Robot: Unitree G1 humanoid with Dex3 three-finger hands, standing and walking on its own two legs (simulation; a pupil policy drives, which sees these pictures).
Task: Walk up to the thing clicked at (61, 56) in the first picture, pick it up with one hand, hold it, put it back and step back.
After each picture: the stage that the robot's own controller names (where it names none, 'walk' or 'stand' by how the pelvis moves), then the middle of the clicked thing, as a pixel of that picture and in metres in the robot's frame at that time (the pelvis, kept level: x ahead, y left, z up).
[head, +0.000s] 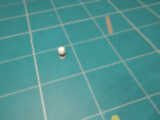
stand; (62, 52) +1.25 +0.26 -0.72
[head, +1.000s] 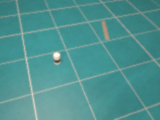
walk; (57, 58) +1.14 +0.20 -0.72
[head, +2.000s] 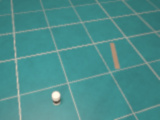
walk; (56, 98) +0.66 +0.21 -0.72
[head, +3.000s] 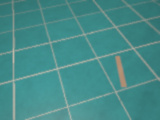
walk; out of the picture +0.46 +0.28 -0.70
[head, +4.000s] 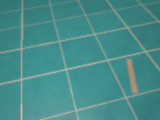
stand; out of the picture +0.39 +0.21 -0.71
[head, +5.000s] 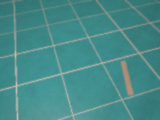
stand; out of the picture +0.37 +0.22 -0.73
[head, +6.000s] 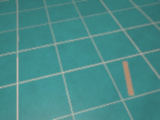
stand; out of the picture +0.37 +0.22 -0.73
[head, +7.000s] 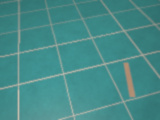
stand; out of the picture +0.37 +0.23 -0.73
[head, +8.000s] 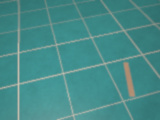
go down; out of the picture +0.37 +0.22 -0.73
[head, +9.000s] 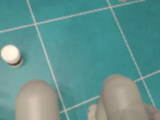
go down; (12, 56) +0.45 +0.27 -0.30
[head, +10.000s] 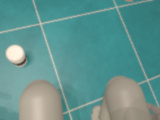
approach; (17, 56) +0.44 +0.27 -0.30
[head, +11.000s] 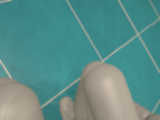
close in; out of the picture +0.43 +0.31 -0.22
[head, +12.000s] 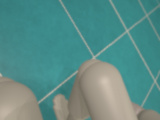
close; out of the picture +0.42 +0.31 -0.22
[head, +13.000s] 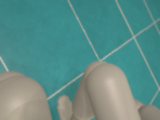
lift; out of the picture +0.36 +0.27 -0.22
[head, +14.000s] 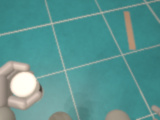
lift; (29, 88) +0.32 +0.19 +0.00
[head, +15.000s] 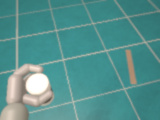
hold; (41, 90) +0.32 +0.17 +0.02
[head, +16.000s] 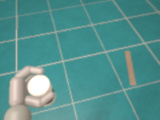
hold; (43, 91) +0.32 +0.16 +0.01
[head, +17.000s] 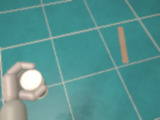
crouch; (35, 85) +0.36 +0.18 -0.06
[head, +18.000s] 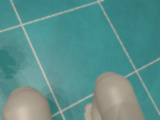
lower; out of the picture +0.48 +0.28 -0.10
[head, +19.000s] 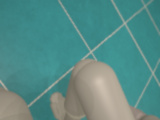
lower; out of the picture +0.42 +0.32 -0.23
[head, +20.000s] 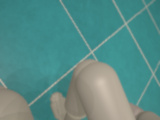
lower; out of the picture +0.42 +0.32 -0.23
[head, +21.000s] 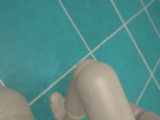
lower; out of the picture +0.42 +0.32 -0.23
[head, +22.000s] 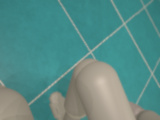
lower; out of the picture +0.42 +0.32 -0.23
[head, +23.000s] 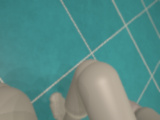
open; out of the picture +0.42 +0.30 -0.23
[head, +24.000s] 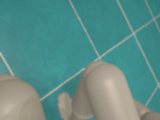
stand; out of the picture +0.42 +0.30 -0.23
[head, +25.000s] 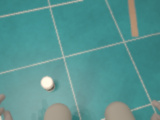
walk; (48, 84) +0.43 +0.22 -0.49
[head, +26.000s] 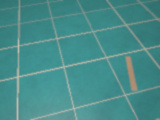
stand; out of the picture +0.39 +0.19 -0.66
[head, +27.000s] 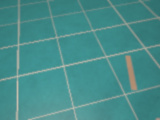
stand; out of the picture +0.38 +0.20 -0.67
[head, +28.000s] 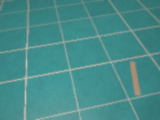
stand; out of the picture +0.40 +0.18 -0.72
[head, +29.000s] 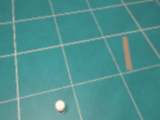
walk; (60, 107) +0.45 +0.15 -0.70
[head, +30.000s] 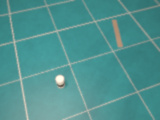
walk; (60, 81) +0.66 +0.19 -0.70
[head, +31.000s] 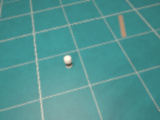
stand; (68, 61) +0.99 +0.24 -0.70
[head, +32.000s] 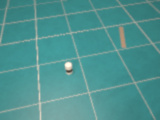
stand; (68, 68) +1.01 +0.18 -0.72
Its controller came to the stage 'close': yes
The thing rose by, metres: 0.72
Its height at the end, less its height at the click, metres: +0.00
